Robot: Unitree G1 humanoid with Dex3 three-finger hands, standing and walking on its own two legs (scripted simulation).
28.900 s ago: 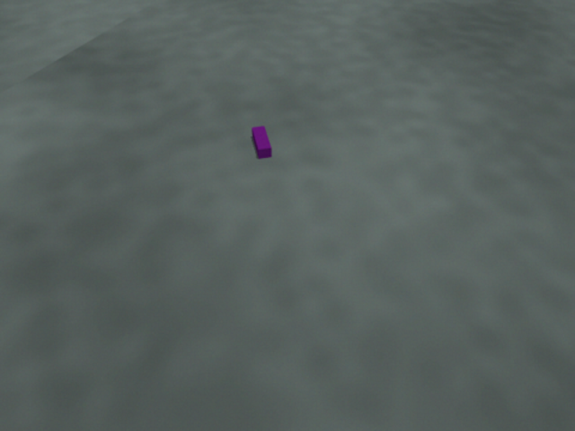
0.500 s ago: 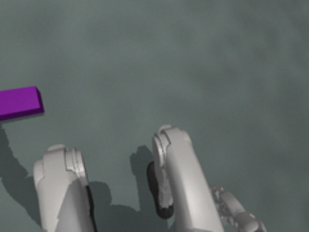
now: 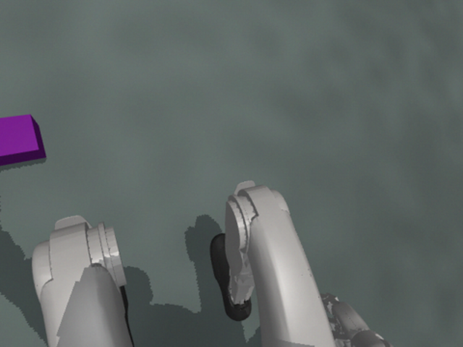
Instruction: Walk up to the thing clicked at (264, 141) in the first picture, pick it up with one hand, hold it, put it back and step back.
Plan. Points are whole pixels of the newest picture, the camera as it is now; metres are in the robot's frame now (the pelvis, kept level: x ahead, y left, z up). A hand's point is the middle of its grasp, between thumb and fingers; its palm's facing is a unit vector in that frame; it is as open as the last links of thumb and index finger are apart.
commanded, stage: home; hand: left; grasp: from above
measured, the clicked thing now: out of the picture +0.47 +0.36 -0.29
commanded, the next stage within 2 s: none
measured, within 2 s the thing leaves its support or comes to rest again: neither
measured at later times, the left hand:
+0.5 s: hand out of the picture +0.38 +0.34 -0.01, palm faces -0.28 -0.53 -0.80, open 9.7 cm
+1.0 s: hand out of the picture +0.25 +0.25 +0.21, palm faces +0.14 -0.93 -0.34, open 7.4 cm
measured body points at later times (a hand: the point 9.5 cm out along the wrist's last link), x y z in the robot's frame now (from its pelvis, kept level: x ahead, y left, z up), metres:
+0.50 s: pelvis +0.01 +0.00 +0.10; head +0.22 +0.07 +0.49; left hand +0.39 +0.37 +0.04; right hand +0.15 -0.27 -0.02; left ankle +0.08 +0.13 -0.29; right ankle +0.12 -0.14 -0.29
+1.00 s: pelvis +0.05 -0.01 +0.30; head +0.14 +0.04 +0.73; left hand +0.24 +0.30 +0.23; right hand +0.27 -0.21 +0.21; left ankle +0.08 +0.13 -0.29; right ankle +0.12 -0.14 -0.29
